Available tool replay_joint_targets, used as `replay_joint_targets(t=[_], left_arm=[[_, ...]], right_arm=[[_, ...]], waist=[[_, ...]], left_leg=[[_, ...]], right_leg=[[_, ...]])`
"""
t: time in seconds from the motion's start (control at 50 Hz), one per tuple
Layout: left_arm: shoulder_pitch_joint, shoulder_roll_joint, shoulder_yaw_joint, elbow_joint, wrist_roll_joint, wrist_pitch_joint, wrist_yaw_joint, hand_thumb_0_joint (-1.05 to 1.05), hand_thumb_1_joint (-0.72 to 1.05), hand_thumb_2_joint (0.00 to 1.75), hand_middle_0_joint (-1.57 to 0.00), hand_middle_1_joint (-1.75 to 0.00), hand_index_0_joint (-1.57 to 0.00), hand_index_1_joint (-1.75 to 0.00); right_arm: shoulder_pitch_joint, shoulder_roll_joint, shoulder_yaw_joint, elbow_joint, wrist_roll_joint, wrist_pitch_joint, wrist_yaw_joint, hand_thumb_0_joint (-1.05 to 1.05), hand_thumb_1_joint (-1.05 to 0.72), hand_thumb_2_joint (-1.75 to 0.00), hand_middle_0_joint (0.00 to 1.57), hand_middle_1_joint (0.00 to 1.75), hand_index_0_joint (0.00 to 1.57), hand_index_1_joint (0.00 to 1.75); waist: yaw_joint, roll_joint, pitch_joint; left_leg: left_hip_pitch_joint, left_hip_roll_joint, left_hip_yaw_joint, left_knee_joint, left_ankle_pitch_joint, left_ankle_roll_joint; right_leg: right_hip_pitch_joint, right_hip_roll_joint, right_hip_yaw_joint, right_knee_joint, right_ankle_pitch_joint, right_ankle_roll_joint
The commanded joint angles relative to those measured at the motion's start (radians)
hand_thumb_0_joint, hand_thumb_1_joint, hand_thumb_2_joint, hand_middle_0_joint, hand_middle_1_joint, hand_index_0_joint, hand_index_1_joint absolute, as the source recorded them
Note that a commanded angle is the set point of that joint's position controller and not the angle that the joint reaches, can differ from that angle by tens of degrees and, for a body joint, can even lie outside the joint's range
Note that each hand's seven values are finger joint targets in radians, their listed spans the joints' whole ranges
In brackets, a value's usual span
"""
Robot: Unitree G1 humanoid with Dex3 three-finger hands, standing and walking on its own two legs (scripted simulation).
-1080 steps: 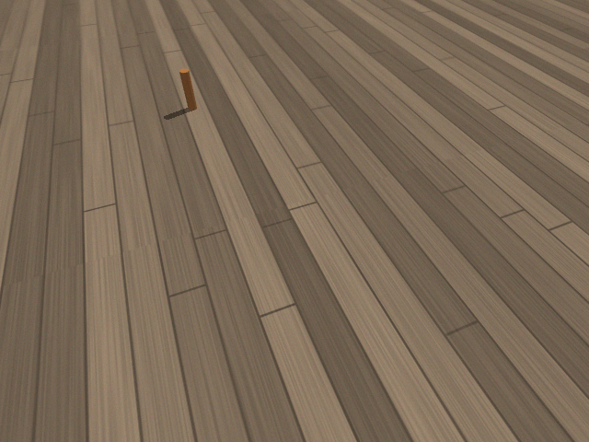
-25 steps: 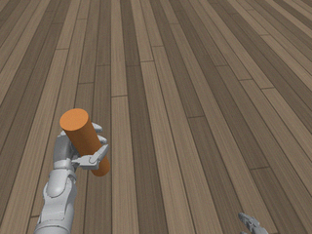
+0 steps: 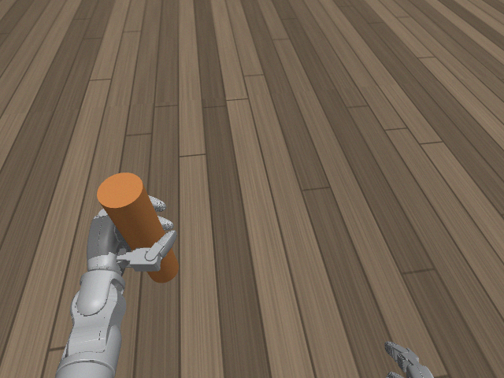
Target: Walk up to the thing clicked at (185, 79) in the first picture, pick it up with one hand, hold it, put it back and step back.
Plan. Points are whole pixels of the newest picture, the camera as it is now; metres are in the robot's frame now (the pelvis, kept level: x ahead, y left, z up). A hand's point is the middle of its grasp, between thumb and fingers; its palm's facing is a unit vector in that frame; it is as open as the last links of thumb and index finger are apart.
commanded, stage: hold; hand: left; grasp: from the side
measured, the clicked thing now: (146, 237) +0.33 +0.18 +0.04
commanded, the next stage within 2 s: crouch in 0.04 s
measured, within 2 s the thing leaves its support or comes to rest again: neither
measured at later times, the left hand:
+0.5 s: hand (156, 253) +0.33 +0.18 -0.02, palm faces +0.10 -0.99 +0.02, open 7.4 cm
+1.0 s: hand (175, 287) +0.37 +0.20 -0.26, palm faces +0.11 -0.99 -0.01, open 7.4 cm
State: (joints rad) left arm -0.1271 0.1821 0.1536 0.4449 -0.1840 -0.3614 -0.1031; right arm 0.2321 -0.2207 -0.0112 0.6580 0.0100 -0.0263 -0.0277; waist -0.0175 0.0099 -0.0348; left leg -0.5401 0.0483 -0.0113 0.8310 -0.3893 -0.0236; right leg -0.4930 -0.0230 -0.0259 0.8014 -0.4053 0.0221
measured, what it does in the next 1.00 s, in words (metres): lowers itself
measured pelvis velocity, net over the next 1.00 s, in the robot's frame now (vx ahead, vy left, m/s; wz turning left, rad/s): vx -0.06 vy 0.00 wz -0.05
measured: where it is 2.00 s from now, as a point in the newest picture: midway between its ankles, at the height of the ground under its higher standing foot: outside the picture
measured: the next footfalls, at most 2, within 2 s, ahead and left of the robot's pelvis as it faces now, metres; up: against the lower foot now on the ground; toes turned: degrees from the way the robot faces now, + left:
none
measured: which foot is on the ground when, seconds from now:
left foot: down 0.00-1.00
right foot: down 0.00-1.00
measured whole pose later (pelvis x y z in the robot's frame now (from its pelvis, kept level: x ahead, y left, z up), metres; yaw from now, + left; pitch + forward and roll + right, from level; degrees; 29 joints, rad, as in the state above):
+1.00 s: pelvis -0.06 +0.00 -0.24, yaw -3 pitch +33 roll -4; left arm -0.56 0.31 0.37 1.00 -0.14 -0.76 -0.19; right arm 0.12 -0.22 0.01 0.69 -0.08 -0.04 0.06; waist -0.08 -0.01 -0.19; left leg -1.79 0.05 -0.08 1.87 -0.66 -0.03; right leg -1.73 -0.01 -0.02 1.84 -0.69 0.03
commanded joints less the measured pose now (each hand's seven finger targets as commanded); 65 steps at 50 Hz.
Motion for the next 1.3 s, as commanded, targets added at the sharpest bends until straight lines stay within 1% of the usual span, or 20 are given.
replay_joint_targets(t=[0.0,0.08,0.14,0.24,0.38,0.44,0.54,0.66,0.74,0.84,0.88,0.92,0.94,1.02,1.1,1.18,1.2,1.24,1.26,1.28], left_arm=[[-0.266,0.136,0.042,-0.234,-0.007,-0.079,0.001,0.0,0.38,1.21,-1.28,-1.38,-1.3,-1.38],[-0.265,0.123,0.027,-0.226,-0.007,-0.065,-0.005,0.0,0.33,1.2,-1.27,-1.37,-1.29,-1.36],[-0.308,0.142,0.048,-0.243,-0.012,-0.069,-0.001,0.0,0.39,1.19,-1.28,-1.34,-1.3,-1.35],[-0.247,0.109,0.045,-0.124,-0.001,-0.072,0.007,0.0,0.43,1.19,-1.29,-1.33,-1.3,-1.33],[-0.352,0.129,0.073,-0.009,0.013,-0.17,0.002,0.0,0.42,1.19,-1.28,-1.34,-1.3,-1.33],[-0.412,0.149,0.11,0.0,0.009,-0.243,-0.007,0.0,0.42,1.2,-1.27,-1.34,-1.28,-1.34],[-0.421,0.161,0.118,0.199,0.011,-0.352,-0.057,0.0,0.4,1.23,-1.31,-1.38,-1.32,-1.38],[-0.514,0.21,0.16,0.234,-0.006,-0.45,-0.104,0.0,0.41,1.23,-1.33,-1.37,-1.33,-1.38],[-0.592,0.228,0.175,0.236,0.007,-0.464,-0.097,0.0,0.35,1.24,-1.3,-1.36,-1.3,-1.37],[-0.675,0.303,0.255,0.255,0.006,-0.471,-0.075,0.0,0.39,1.27,-1.28,-1.35,-1.27,-1.37],[-0.709,0.262,0.218,0.291,0.011,-0.468,-0.081,0.0,0.39,1.28,-1.28,-1.37,-1.28,-1.38],[-0.723,0.303,0.25,0.36,0.026,-0.469,-0.087,0.0,0.41,1.27,-1.27,-1.36,-1.27,-1.37],[-0.724,0.303,0.232,0.399,0.041,-0.466,-0.094,0.0,0.41,1.27,-1.28,-1.37,-1.28,-1.38],[-0.786,0.343,0.256,0.449,0.066,-0.476,-0.104,0.0,0.38,1.27,-1.3,-1.39,-1.3,-1.39],[-0.838,0.419,0.337,0.446,0.059,-0.485,-0.088,0.0,0.34,1.29,-1.31,-1.41,-1.31,-1.42],[-0.887,0.479,0.351,0.444,0.085,-0.485,-0.084,0.0,0.35,1.28,-1.29,-1.39,-1.29,-1.39],[-0.92,0.468,0.327,0.436,0.093,-0.482,-0.089,0.0,0.37,1.27,-1.29,-1.38,-1.29,-1.39],[-0.938,0.495,0.344,0.428,0.092,-0.478,-0.091,0.0,0.34,1.24,-1.28,-1.36,-1.28,-1.37],[-0.963,0.465,0.313,0.433,0.087,-0.473,-0.098,0.0,0.33,1.23,-1.26,-1.34,-1.26,-1.35],[-0.968,0.489,0.335,0.446,0.082,-0.466,-0.097,0.0,0.35,1.23,-1.26,-1.34,-1.27,-1.35]], right_arm=[[-0.047,-0.13,-0.043,-0.126,0.002,-0.042,-0.011,0.0,-0.91,-0.9,0.2,0.3,0.2,0.3],[-0.047,-0.133,-0.044,-0.123,0.002,-0.04,-0.011,0.0,-0.91,-0.9,0.2,0.3,0.2,0.3],[-0.046,-0.132,-0.046,-0.12,0.002,-0.04,-0.007,0.0,-0.87,-0.9,0.2,0.3,0.2,0.3],[-0.04,-0.136,-0.052,-0.116,-0.002,-0.044,-0.001,0.0,-0.87,-0.9,0.2,0.3,0.2,0.3],[-0.027,-0.139,-0.059,-0.09,-0.018,-0.058,0.015,0.0,-0.88,-0.9,0.2,0.3,0.2,0.3],[-0.019,-0.146,-0.069,-0.085,-0.026,-0.062,0.023,0.0,-0.88,-0.9,0.2,0.3,0.2,0.3],[-0.005,-0.153,-0.058,-0.078,-0.042,-0.069,0.041,0.0,-0.88,-0.9,0.2,0.3,0.2,0.3],[-0.005,-0.194,-0.052,-0.094,-0.056,-0.071,0.061,0.0,-0.89,-0.9,0.2,0.3,0.2,0.3],[0.012,-0.202,-0.052,-0.076,-0.067,-0.055,0.065,0.0,-0.89,-0.91,0.2,0.3,0.2,0.3],[0.018,-0.203,-0.05,-0.053,-0.078,-0.038,0.068,0.0,-0.9,-0.91,0.2,0.3,0.2,0.3],[0.015,-0.204,-0.053,-0.043,-0.083,-0.039,0.074,0.0,-0.9,-0.91,0.2,0.3,0.2,0.3],[0.017,-0.206,-0.05,-0.027,-0.088,-0.036,0.077,0.0,-0.9,-0.91,0.2,0.3,0.2,0.3],[0.01,-0.206,-0.05,-0.022,-0.092,-0.036,0.078,0.0,-0.9,-0.91,0.2,0.3,0.2,0.3],[0.01,-0.216,-0.037,-0.011,-0.108,-0.03,0.09,0.0,-0.9,-0.91,0.2,0.3,0.2,0.3],[0.008,-0.224,-0.021,-0.015,-0.113,-0.022,0.102,0.0,-0.9,-0.91,0.2,0.3,0.2,0.3],[0.01,-0.237,-0.017,-0.008,-0.118,-0.01,0.102,0.0,-0.91,-0.91,0.2,0.3,0.2,0.3],[0.008,-0.236,-0.014,-0.007,-0.118,-0.008,0.102,0.0,-0.91,-0.91,0.2,0.3,0.2,0.3],[0.005,-0.245,-0.012,-0.006,-0.118,-0.006,0.1,0.0,-0.91,-0.91,0.2,0.3,0.2,0.3],[-0.003,-0.246,-0.012,-0.004,-0.118,-0.007,0.101,0.0,-0.91,-0.91,0.2,0.3,0.2,0.3],[0.005,-0.254,-0.009,-0.003,-0.117,-0.007,0.098,0.0,-0.9,-0.91,0.2,0.3,0.2,0.3]], waist=[[-0.006,-0.009,-0.273],[-0.009,0.008,-0.25],[-0.006,0.026,-0.254],[-0.016,-0.044,-0.195],[-0.042,-0.028,-0.223],[-0.034,-0.009,-0.306],[-0.06,0.011,-0.397],[-0.04,0.108,-0.599],[-0.042,0.144,-0.692],[-0.055,0.068,-0.776],[-0.086,0.045,-0.757],[-0.087,0.03,-0.739],[-0.091,0.041,-0.725],[-0.092,0.087,-0.714],[-0.074,0.122,-0.751],[-0.086,0.161,-0.782],[-0.107,0.171,-0.764],[-0.109,0.171,-0.76],[-0.122,0.183,-0.737],[-0.126,0.169,-0.736]], left_leg=[[0.145,-0.039,0.024,-0.102,0.223,0.029],[0.151,-0.03,0.015,-0.114,0.229,0.023],[0.143,-0.028,0.011,-0.12,0.193,0.021],[0.079,-0.03,0.015,-0.098,0.161,0.03],[-0.03,-0.029,0.002,0.01,0.135,0.032],[-0.115,-0.035,0.002,0.096,0.085,0.032],[-0.303,-0.036,-0.018,0.292,0.05,0.036],[-0.437,-0.027,-0.063,0.511,0.133,0.023],[-0.509,-0.023,-0.063,0.611,0.133,0.021],[-0.69,-0.026,-0.042,0.771,0.105,0.045],[-0.765,-0.027,-0.045,0.811,0.043,0.046],[-0.824,-0.024,-0.045,0.858,0.001,0.047],[-0.859,-0.023,-0.043,0.875,-0.034,0.044],[-0.93,-0.022,-0.044,0.953,-0.074,0.037],[-0.987,-0.023,-0.035,1.011,-0.125,0.032],[-1.04,-0.024,-0.023,1.064,-0.163,0.03],[-1.06,-0.023,-0.023,1.073,-0.183,0.03],[-1.094,-0.023,-0.019,1.098,-0.211,0.032],[-1.102,-0.023,-0.018,1.112,-0.24,0.032],[-1.122,-0.023,-0.02,1.127,-0.243,0.034]], right_leg=[[0.106,0.021,-0.002,-0.121,0.289,-0.019],[0.083,0.029,-0.011,-0.116,0.276,-0.026],[0.068,0.03,-0.014,-0.115,0.237,-0.03],[0.026,0.028,-0.012,-0.107,0.215,-0.025],[-0.111,0.027,-0.008,0.011,0.192,-0.029],[-0.188,0.022,0.0,0.086,0.149,-0.033],[-0.422,0.03,-0.005,0.285,0.094,-0.041],[-0.716,0.033,-0.029,0.551,0.08,-0.055],[-0.824,0.037,-0.028,0.657,0.062,-0.061],[-0.834,0.039,0.009,0.734,0.086,-0.045],[-0.889,0.042,0.005,0.766,0.041,-0.046],[-0.94,0.042,-0.002,0.809,0.002,-0.046],[-0.98,0.044,-0.002,0.83,-0.034,-0.05],[-1.107,0.045,-0.033,0.947,-0.076,-0.059],[-1.149,0.048,-0.046,1.021,-0.12,-0.06],[-1.175,0.052,-0.053,1.074,-0.142,-0.061],[-1.196,0.051,-0.057,1.09,-0.153,-0.061],[-1.222,0.052,-0.061,1.109,-0.172,-0.06],[-1.247,0.053,-0.063,1.117,-0.193,-0.06],[-1.253,0.055,-0.07,1.129,-0.194,-0.059]])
